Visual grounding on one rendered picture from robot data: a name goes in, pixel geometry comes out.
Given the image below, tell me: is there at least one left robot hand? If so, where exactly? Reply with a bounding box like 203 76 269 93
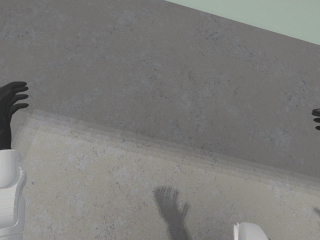
0 81 29 150

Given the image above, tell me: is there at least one left robot forearm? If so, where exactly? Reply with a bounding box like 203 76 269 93
0 149 27 240

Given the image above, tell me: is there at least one right robot thigh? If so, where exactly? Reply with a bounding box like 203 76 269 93
233 222 269 240

